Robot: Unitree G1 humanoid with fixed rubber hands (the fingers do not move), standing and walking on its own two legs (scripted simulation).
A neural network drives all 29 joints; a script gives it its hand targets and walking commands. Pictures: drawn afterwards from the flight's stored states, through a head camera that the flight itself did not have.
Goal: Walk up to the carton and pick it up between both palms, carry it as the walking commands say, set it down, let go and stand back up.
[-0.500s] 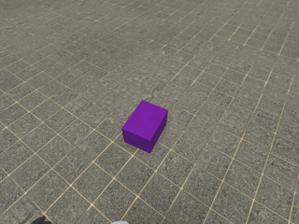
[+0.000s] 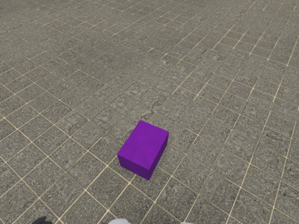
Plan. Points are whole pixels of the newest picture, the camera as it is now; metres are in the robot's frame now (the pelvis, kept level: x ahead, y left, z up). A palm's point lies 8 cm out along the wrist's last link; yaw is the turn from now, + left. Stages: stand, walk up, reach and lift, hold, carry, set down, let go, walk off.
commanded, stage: walk up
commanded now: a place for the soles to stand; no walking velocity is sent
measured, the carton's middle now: (144, 149) +0.67 +0.04 -0.66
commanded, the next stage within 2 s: none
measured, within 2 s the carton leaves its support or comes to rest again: neither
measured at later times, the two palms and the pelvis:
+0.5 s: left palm (36, 185) +0.25 +0.35 -0.10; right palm (256, 195) +0.22 -0.30 -0.09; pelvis +0.17 +0.03 +0.00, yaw -2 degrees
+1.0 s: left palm (61, 153) +0.36 +0.31 -0.10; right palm (244, 165) +0.31 -0.29 -0.09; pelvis +0.21 +0.02 +0.01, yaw -2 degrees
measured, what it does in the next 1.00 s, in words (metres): walks ahead: left foot, then right foot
